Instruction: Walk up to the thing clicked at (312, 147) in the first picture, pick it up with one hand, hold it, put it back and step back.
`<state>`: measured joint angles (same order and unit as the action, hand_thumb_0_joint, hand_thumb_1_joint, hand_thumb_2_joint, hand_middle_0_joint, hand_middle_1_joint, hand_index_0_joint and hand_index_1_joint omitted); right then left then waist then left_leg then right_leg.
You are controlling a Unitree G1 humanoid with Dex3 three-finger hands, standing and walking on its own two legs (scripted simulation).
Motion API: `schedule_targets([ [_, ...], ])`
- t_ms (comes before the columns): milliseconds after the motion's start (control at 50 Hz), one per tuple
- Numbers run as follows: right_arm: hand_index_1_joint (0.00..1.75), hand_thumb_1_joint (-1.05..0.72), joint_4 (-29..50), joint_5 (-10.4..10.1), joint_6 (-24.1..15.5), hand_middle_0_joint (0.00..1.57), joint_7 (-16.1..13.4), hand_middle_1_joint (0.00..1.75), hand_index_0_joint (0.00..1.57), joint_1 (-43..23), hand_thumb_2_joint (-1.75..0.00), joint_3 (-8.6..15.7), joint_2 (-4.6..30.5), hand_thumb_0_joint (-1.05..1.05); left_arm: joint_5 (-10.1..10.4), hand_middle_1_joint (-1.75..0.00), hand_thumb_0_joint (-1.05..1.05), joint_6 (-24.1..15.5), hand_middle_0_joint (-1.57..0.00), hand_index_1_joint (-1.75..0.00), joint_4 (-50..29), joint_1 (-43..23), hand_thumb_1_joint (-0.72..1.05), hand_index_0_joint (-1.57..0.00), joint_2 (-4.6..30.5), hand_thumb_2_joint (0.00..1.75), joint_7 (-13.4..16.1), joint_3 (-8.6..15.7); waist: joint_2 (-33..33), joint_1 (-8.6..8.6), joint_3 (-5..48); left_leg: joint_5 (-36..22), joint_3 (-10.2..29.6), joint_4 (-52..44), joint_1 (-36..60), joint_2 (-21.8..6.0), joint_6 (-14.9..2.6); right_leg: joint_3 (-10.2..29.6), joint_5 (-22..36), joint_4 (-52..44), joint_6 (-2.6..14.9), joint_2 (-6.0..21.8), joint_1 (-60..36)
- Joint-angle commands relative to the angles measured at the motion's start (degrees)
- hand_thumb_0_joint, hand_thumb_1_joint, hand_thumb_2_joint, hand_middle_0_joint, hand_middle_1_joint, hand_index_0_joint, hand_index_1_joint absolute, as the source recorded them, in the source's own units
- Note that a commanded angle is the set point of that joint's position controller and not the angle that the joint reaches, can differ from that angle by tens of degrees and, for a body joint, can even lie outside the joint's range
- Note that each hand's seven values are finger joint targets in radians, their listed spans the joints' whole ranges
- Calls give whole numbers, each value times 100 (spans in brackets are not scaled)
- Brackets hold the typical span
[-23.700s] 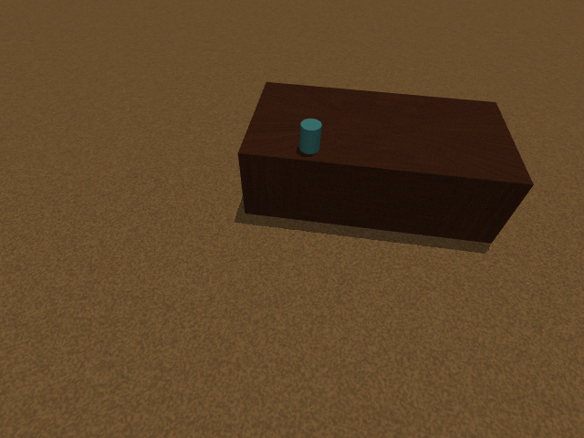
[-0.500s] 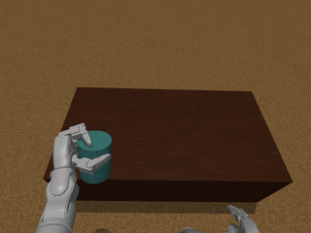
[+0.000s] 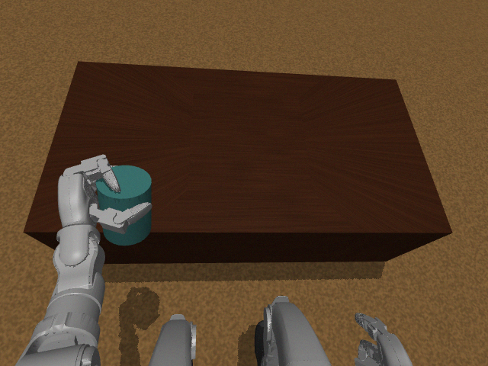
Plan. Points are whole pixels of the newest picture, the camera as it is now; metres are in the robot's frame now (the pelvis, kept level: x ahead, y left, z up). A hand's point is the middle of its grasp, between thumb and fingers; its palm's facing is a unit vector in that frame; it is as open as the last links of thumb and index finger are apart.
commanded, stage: crouch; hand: left
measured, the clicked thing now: (126, 205) +0.39 +0.18 -0.05
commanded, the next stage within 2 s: lower in 1.02 s
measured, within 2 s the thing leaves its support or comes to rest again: neither
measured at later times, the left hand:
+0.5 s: hand (128, 183) +0.46 +0.20 -0.10, palm faces +0.18 -0.98 -0.02, open 7.1 cm
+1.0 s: hand (133, 185) +0.48 +0.20 -0.15, palm faces +0.17 -0.98 -0.03, open 7.2 cm
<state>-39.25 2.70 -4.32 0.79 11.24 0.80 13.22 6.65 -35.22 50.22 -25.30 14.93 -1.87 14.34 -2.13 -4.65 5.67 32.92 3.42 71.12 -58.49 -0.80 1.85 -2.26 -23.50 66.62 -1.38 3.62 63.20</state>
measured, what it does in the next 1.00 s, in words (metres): lowers itself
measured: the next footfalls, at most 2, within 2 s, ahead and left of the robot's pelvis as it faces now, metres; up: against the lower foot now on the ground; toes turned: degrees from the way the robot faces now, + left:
none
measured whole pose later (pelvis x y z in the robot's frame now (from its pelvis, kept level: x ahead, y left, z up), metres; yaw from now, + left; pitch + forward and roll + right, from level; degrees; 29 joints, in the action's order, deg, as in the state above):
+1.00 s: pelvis -0.03 +0.01 -0.14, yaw -1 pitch +35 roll -4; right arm -39.7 3.6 -1.4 1.9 12.1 -2.5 13.9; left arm 2.1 -32.6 63.1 -47.8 24.7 -1.5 23.6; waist 0.6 -10.5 9.5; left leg 40.6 4.7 102.4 -96.6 0.7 1.1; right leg -1.3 -28.5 94.8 -2.1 4.4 100.9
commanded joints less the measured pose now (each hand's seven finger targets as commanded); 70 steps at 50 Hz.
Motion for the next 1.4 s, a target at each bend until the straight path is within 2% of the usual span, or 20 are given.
schedule_targets([
  [0,30,-92,429,46,-84,20,-17,30,20,519,-91,198,934,0,163,-143,0,-920,-134,-144,-1365,-3301,9,-135,1396,124,7,485,1037,2,3566,-1579,-147,-277,340,206,-98,98,1188,187,292,-162,-1394],
  [60,30,-93,368,57,17,20,-14,30,20,639,-91,235,1046,0,96,-142,0,-807,-135,-143,-953,-3424,7,-135,1428,124,-67,475,1128,-18,3838,-1849,-141,-64,268,196,-84,82,1372,421,339,-193,-1206],
  [100,30,-93,255,56,94,20,-21,30,20,781,-91,239,1112,0,35,-143,0,-713,-136,-144,-619,-3351,9,-137,1646,124,-113,713,1185,-37,4071,-2140,-124,93,116,188,-70,77,1636,633,378,-177,-1139],
  [120,30,-93,267,45,133,20,-11,30,20,782,-91,227,1098,0,21,-143,0,-647,-137,-144,-519,-3375,8,-137,1559,124,-121,626,1098,-52,3969,-1990,-127,90,-57,196,-77,78,1512,643,382,-188,-1146],
  [220,30,-94,171,13,233,20,1,30,20,960,-91,201,1101,0,78,-148,0,-471,-141,-149,-252,-3511,9,-142,1665,128,-112,959,555,-251,4074,-1801,-165,508,-872,205,-188,123,1706,838,332,-174,-1343],
  [300,30,-93,114,29,227,20,16,30,20,899,-91,195,1071,0,-48,-148,0,-518,-141,-148,-251,-3864,13,-142,1834,128,-25,1014,533,-382,3639,-1040,-171,691,-1369,199,-234,128,887,908,312,-171,-724],
  [320,30,-93,114,23,237,20,11,30,20,875,-91,189,1088,0,-74,-148,0,-562,-141,-149,-363,-3999,13,-142,2072,127,-15,1117,556,-331,3594,-828,-161,685,-1370,192,-241,128,614,900,313,-191,-561],
  [360,30,-93,108,41,226,20,29,30,20,863,-91,155,1075,0,-136,-149,0,-614,-141,-149,-231,-4126,15,-143,1995,128,-41,1005,812,-415,3454,-734,-107,744,-1375,185,-205,61,417,1065,341,-191,-107],
  [500,30,-93,137,83,224,20,65,30,20,956,-91,83,1172,0,-265,-149,0,-636,-142,-150,-414,-4672,17,-143,2360,131,-38,1074,1729,-349,4074,-1031,19,904,-911,150,-82,-44,475,1578,435,-181,686],
  [520,30,-94,155,83,233,20,62,30,20,969,-91,107,1179,0,-282,-150,0,-585,-144,-151,-371,-4675,17,-144,2238,131,-65,939,1667,-411,4202,-1001,3,961,-936,154,-99,-37,463,1554,434,-181,652],
  [620,30,-94,141,59,226,20,23,30,20,1066,-91,85,1210,0,-183,-152,0,-417,-144,-153,-402,-4770,16,-145,2367,134,-79,1037,1453,-430,4481,-993,-124,1229,-1357,208,-168,49,650,1577,394,-173,237],
  [640,30,-94,116,60,226,20,31,30,20,1095,-91,89,1218,0,-165,-151,0,-388,-143,-152,-344,-4839,15,-143,2161,133,-93,918,1535,-524,4403,-1092,-73,1240,-1280,201,-145,5,689,1664,414,-162,466],
  [760,30,-94,52,59,213,20,24,30,20,1127,-91,57,1219,0,-215,-150,0,-320,-141,-151,-173,-4727,13,-142,2222,133,-21,1014,1305,-574,4084,-1045,-89,1465,-1769,219,-185,-15,679,1845,395,-143,670],
  [820,30,-94,114,50,206,20,42,30,20,1029,-91,51,1208,0,-204,-151,0,-337,-142,-152,-137,-4748,13,-143,2227,134,26,1062,1196,-565,3812,-605,-98,1494,-2025,227,-217,-20,290,1848,381,-144,901],
  [940,30,-93,121,103,232,20,67,30,20,1185,-91,29,1230,0,-347,-149,0,-353,-139,-150,-301,-4904,15,-139,2376,134,49,1051,1403,-579,4512,-1209,-130,1752,-1870,253,-197,23,860,2101,404,-121,740],
  [1060,30,-94,148,89,255,20,69,30,20,1228,-91,33,1275,0,-307,-145,0,-273,-136,-147,-487,-5172,11,-136,2395,131,26,1038,1699,-593,4658,-1382,-45,1802,-1582,231,-139,-53,811,2307,439,-107,1173],
  [1180,30,-94,156,61,254,20,59,30,20,1122,-91,5,1227,0,-324,-150,0,-126,-141,-152,147,-4884,9,-141,2156,131,149,986,1133,-685,3902,-472,-126,1914,-2476,261,-233,-48,190,2238,369,-118,1311],
  [1280,30,-92,160,131,256,20,103,30,20,1114,-91,-19,1278,0,-534,-154,0,-263,-143,-154,475,-4773,17,-144,2310,134,98,992,1097,-728,3612,-430,-140,2191,-2939,296,-252,-71,140,2525,368,-85,1735],
  [1320,30,-92,168,152,257,20,124,30,20,1169,-91,-42,1288,0,-565,-156,0,-372,-144,-157,168,-5042,19,-145,2580,137,44,1074,1270,-669,4098,-600,-207,2295,-2804,301,-239,-18,328,2620,371,-93,1556],
  [1380,30,-93,225,167,255,20,140,30,20,1173,-91,-43,1349,0,-478,-154,0,-433,-143,-155,-119,-5354,19,-143,2615,136,27,1115,1549,-685,4504,-789,-166,2409,-2612,318,-196,-52,479,2886,389,-74,1659],
])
